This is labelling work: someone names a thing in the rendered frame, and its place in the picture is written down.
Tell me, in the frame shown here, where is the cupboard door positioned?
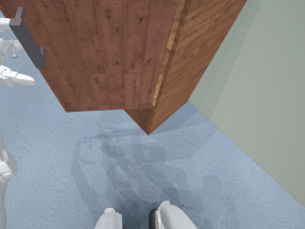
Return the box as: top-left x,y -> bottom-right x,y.
0,0 -> 179,113

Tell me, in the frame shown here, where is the robot left upper arm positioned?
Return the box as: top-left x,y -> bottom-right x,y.
0,140 -> 18,229

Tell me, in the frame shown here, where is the handle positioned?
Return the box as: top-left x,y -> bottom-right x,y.
9,7 -> 47,69

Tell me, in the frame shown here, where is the left robot shin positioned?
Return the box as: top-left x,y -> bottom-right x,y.
104,208 -> 115,213

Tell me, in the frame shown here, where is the robot shin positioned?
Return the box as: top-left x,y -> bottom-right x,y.
154,200 -> 170,229
104,208 -> 115,213

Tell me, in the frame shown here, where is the right robot shin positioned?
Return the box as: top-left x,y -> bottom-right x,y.
154,200 -> 170,229

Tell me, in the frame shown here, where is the robot left hand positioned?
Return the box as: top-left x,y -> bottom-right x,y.
0,17 -> 36,87

